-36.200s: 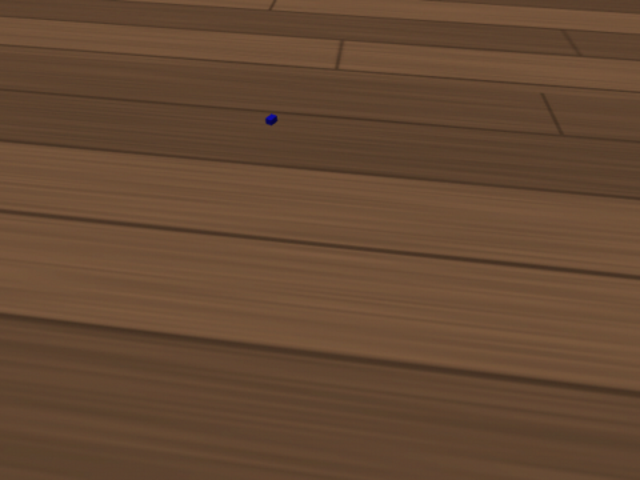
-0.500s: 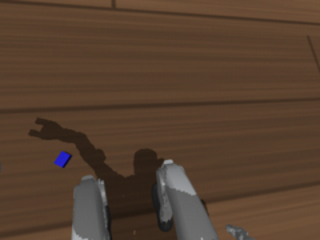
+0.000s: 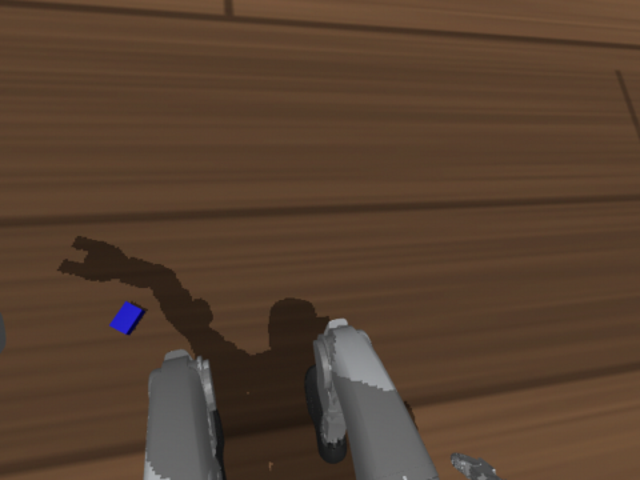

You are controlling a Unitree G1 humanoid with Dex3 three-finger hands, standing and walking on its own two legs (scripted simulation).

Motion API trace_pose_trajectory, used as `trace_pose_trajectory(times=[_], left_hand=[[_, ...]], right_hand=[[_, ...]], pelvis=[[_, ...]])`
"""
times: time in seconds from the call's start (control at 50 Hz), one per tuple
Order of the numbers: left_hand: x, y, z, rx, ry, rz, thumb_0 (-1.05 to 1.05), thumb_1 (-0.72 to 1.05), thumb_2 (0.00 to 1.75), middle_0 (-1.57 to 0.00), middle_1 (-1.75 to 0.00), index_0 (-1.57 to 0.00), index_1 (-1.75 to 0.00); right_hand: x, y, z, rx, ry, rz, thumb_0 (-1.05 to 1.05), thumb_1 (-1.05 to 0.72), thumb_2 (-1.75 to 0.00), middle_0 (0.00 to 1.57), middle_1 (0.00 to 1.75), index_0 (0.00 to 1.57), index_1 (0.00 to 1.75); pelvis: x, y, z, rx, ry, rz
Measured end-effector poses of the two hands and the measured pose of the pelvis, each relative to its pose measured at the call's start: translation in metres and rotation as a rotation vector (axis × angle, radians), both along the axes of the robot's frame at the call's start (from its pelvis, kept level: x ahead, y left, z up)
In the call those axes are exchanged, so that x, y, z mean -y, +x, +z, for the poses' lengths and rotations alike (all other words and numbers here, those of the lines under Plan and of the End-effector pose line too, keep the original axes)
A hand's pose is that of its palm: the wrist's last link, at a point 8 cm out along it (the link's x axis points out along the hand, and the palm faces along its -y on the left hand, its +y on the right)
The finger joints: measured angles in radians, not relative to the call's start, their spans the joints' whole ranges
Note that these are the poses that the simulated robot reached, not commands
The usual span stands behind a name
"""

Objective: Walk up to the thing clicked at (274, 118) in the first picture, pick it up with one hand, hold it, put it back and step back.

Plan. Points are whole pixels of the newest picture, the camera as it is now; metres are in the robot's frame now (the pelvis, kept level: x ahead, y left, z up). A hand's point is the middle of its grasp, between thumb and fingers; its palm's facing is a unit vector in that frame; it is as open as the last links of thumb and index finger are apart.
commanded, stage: withdraw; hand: left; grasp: from above
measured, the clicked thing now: (127, 318) +0.38 +0.27 -0.52
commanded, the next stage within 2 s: home in 0.94 s
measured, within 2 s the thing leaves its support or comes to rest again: neither
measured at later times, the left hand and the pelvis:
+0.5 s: hand out of the picture +0.46 +0.35 -0.17, palm faces -0.35 -0.30 -0.89, open 11.4 cm; pelvis +0.00 +0.00 -0.05, yaw +0 degrees
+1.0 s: hand (85, 259) +0.47 +0.30 -0.37, palm faces -0.51 -0.09 -0.85, open 10.1 cm; pelvis -0.03 +0.00 -0.20, yaw -2 degrees
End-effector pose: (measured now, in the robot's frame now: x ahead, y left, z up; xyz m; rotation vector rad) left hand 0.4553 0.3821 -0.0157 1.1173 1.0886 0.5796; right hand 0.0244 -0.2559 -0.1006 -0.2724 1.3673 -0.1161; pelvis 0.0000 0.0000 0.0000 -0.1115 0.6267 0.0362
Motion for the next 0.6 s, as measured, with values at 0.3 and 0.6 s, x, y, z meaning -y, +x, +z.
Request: trace_pose_trajectory(times=[0.3,0.6], left_hand=[[0.005,0.002,-0.003,-0.051,0.012,-0.047,0.00,-0.22,0.69,-0.46,-0.76,-0.45,-0.76],[0.046,0.019,-0.155,-0.103,-0.012,-0.442,0.00,-0.09,0.59,-0.63,-0.52,-0.59,-0.55]], right_hand=[[0.004,0.003,0.002,0.006,-0.014,0.012,0.01,-0.94,-0.91,0.20,0.30,0.20,0.30],[0.009,-0.020,-0.074,-0.070,-0.024,0.067,0.00,-0.94,-0.91,0.20,0.30,0.20,0.30]], pelvis=[[0.001,0.003,0.001,-0.008,0.001,0.002],[0.001,-0.014,-0.089,-0.034,-0.005,-0.004]])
